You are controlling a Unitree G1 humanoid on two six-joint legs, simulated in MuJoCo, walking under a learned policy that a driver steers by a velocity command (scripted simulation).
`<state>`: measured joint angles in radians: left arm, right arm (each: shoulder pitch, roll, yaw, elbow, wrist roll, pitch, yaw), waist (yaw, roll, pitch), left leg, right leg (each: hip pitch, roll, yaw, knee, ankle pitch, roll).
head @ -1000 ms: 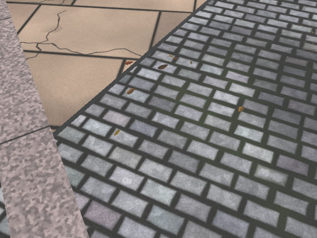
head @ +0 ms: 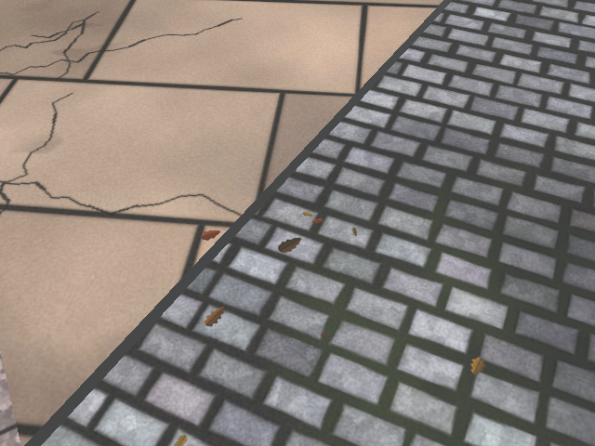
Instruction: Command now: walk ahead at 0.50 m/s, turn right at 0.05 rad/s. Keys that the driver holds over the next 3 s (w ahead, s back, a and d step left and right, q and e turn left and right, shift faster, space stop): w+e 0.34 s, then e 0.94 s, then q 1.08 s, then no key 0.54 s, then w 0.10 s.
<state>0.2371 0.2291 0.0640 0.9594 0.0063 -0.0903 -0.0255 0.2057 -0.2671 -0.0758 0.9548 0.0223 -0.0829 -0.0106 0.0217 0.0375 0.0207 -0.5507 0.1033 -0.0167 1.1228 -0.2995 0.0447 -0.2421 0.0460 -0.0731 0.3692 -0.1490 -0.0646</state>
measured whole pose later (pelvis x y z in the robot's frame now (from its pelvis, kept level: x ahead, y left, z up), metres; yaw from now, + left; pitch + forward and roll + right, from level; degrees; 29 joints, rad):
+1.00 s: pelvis +0.35 -0.01 -0.01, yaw -30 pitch +3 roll +2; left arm 0.16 0.29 0.09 0.69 0.00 0.02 0.01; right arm 0.04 -0.31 -0.08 0.84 0.00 0.00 -0.04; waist 0.01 0.02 0.06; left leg -0.55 0.02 -0.03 1.05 -0.43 -0.05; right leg -0.40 0.06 0.05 0.46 -0.12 -0.06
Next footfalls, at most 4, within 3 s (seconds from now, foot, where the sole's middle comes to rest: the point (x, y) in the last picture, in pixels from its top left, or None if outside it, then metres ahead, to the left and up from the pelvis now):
0.34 left None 0.37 0.15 -0.78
0.80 right None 0.41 -0.13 -0.78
1.24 left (293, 440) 0.50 0.08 -0.78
1.56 right None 0.31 -0.11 -0.78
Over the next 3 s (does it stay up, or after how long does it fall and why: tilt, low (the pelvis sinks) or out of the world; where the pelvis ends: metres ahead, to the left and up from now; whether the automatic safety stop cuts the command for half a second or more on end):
stays up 0.40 0.06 -0.01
